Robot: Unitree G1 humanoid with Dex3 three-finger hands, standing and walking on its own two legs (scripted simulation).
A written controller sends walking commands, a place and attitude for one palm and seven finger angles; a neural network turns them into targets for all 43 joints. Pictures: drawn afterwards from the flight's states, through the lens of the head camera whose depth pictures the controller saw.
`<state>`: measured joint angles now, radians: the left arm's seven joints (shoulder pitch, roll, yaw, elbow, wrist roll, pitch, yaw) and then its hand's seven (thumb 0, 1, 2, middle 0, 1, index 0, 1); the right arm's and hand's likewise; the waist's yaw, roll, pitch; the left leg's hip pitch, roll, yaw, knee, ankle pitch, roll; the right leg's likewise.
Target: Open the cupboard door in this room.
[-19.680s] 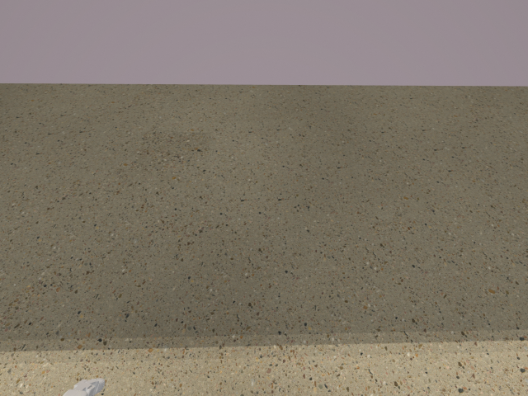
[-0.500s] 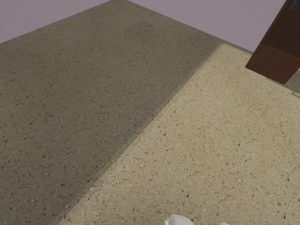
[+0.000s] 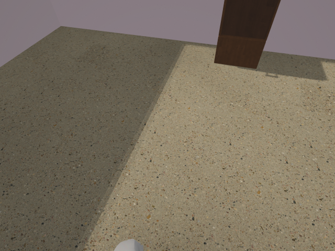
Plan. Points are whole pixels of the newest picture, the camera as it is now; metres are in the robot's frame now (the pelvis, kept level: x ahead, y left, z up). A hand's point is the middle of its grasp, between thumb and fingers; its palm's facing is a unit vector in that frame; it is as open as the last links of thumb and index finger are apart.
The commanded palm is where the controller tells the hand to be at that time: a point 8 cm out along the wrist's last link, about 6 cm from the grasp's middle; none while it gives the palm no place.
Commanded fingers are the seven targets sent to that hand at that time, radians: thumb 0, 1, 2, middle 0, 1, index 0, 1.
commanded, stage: turn or walk to find it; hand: left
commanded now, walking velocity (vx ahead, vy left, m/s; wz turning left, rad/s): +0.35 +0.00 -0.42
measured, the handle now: out of the picture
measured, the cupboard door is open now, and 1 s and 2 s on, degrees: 0 0 0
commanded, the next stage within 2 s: stand and wait in 1.76 s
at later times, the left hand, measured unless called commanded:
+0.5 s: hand (102, 202) +0.29 +0.23 -0.16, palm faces -0.18 -0.96 -0.21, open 7.4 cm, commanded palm none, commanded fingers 0.00 0.90 0.90 -0.20 -0.30 -0.20 -0.30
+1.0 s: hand (146, 155) +0.46 +0.10 -0.16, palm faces -0.22 -0.94 -0.25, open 7.1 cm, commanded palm none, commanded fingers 0.00 0.90 0.90 -0.20 -0.30 -0.20 -0.30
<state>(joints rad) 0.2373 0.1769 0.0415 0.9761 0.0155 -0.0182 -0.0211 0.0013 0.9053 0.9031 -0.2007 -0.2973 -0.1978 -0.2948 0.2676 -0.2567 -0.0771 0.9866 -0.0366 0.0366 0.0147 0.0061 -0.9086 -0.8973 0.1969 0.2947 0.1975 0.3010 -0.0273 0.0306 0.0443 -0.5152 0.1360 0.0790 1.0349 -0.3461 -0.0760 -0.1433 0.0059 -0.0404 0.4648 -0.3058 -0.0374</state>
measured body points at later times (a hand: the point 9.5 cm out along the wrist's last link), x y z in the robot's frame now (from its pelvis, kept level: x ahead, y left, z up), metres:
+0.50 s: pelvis +0.18 +0.04 +0.00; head +0.20 +0.04 +0.45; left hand +0.30 +0.28 -0.15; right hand +0.15 -0.20 -0.14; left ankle +0.19 +0.16 -0.74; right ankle +0.17 -0.09 -0.66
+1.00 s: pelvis +0.37 -0.08 +0.00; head +0.38 -0.10 +0.45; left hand +0.47 +0.15 -0.14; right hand +0.35 -0.32 -0.16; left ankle +0.48 +0.05 -0.67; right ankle +0.32 -0.14 -0.74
